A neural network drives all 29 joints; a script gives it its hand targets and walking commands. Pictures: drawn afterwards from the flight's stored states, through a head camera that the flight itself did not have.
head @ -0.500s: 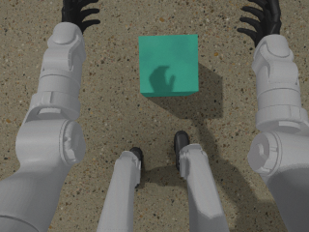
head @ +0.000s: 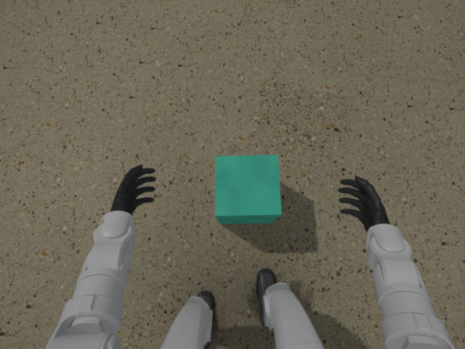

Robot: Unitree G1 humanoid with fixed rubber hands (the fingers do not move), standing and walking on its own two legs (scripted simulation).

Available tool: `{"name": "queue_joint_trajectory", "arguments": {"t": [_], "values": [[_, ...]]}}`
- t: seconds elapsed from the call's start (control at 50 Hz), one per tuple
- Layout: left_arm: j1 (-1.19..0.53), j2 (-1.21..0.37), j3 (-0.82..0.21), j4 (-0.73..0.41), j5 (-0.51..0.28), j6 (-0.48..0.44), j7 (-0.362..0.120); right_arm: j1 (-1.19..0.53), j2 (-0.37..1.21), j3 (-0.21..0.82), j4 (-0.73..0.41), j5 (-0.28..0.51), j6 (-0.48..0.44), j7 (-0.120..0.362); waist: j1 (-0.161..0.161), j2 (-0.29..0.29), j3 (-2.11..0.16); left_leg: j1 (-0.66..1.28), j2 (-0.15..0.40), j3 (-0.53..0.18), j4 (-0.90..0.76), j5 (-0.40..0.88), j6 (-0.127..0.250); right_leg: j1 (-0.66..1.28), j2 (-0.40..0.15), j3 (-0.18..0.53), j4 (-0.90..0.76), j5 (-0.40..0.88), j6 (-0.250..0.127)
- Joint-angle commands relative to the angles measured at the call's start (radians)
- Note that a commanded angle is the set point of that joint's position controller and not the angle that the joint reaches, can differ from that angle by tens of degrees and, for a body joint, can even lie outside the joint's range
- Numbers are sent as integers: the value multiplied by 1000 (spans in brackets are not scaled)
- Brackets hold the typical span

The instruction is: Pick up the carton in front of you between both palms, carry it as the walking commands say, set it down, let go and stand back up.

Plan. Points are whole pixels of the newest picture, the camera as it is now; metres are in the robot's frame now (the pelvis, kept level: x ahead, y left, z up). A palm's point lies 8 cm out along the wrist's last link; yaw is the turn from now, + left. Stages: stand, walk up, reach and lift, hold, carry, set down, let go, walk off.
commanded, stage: let go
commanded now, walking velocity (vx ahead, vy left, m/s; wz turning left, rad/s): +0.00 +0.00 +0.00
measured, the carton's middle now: (246, 192) +0.47 -0.04 -0.60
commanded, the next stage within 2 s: stand in 0.84 s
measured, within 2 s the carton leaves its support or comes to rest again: neither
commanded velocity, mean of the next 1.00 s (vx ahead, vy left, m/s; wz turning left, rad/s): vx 0.00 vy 0.00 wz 0.00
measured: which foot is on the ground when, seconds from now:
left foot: down 0.00-1.00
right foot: down 0.00-1.00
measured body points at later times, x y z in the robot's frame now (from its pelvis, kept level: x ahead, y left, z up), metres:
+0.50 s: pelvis +0.04 +0.02 +0.05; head +0.07 +0.01 +0.49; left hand +0.22 +0.25 -0.03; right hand +0.20 -0.22 -0.03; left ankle -0.01 +0.14 -0.70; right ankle +0.06 -0.11 -0.69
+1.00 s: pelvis +0.05 +0.02 +0.04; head +0.06 +0.01 +0.49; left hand +0.20 +0.29 -0.05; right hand +0.20 -0.26 -0.05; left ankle -0.01 +0.14 -0.69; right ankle +0.06 -0.11 -0.69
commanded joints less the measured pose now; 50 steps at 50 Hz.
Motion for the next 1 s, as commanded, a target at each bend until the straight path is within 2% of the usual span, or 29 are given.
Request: {"name": "queue_joint_trajectory", "arguments": {"t": [0.0, 0.14, 0.28, 0.38, 0.52, 0.74, 0.76, 0.78, 0.82, 0.84, 0.9, 0.92, 0.98], "values": [[62, 96, 2, -93, -9, -44, -8, 76, -74, 13, -114, 18, -46, -8, 3, -32, -566, 28, -28, 58, -145, 173, -1, 871, -8, 48, -7, 407, 12], [293, 102, -44, -161, -36, -79, -27, 334, -81, 75, -203, 47, -78, -23, 10, -23, -356, 301, -10, 45, -254, 166, 11, 940, 7, 21, -131, 280, 24], [481, 104, -91, -217, -52, -78, -32, 500, -95, 118, -254, 66, -75, -23, 24, 14, -128, 480, 6, 32, -384, 195, 13, 1058, 30, -5, -238, 236, 29], [546, 108, -112, -249, -48, -44, -40, 544, -109, 128, -270, 69, -36, -16, 34, 38, 10, 512, 20, 31, -445, 154, 16, 1148, 40, -14, -277, 207, 32], [544, 111, -125, -281, -42, 18, -53, 543, -121, 116, -269, 54, 33, -9, 28, 28, 131, 508, 36, 25, -478, 95, 29, 1219, 54, -23, -277, 175, 38], [572, 122, -110, -282, -30, 49, -56, 554, -108, 112, -281, 48, 54, -12, 39, 12, 82, 618, 9, 35, -427, 272, 16, 1215, 41, -1, -277, 292, 30], [616, 112, -124, -226, -46, 21, -35, 520, -150, 97, -315, 21, 108, -37, 33, -20, 12, 679, 12, 27, -387, 375, 11, 1188, 65, -8, -236, 301, 32], [610, 121, -118, -244, -34, 15, -24, 554, -140, 107, -309, 28, 118, -47, 37, 1, 22, 675, 7, 29, -368, 414, 4, 1166, 63, -6, -233, 303, 32], [589, 123, -126, -252, -44, 11, -16, 553, -133, 119, -304, 34, 126, -55, 35, 7, 29, 667, 8, 30, -362, 413, 4, 1136, 63, -1, -229, 299, 32], [568, 260, -89, -98, -17, -1, 13, 513, -217, 95, -163, 33, 66, -91, 52, 44, 41, 630, 52, 20, -325, 226, -12, 976, -41, 8, -221, 186, 37], [557, 246, -102, -75, -3, -25, 24, 529, -216, 103, -125, 15, -3, -96, 38, 44, 59, 653, 70, -32, -352, 51, 8, 861, -45, 37, -252, -8, 22], [548, 241, -106, -63, -4, -31, 24, 523, -218, 106, -112, 13, -14, -94, 40, 35, 66, 649, 75, -43, -354, 39, 13, 852, -44, 39, -251, -17, 21], [542, 250, -107, -16, -8, -47, 18, 518, -233, 107, -72, 15, -36, -87, 41, 17, 36, 677, 82, -47, -331, 162, 20, 863, -53, 45, -232, 92, 10]]}}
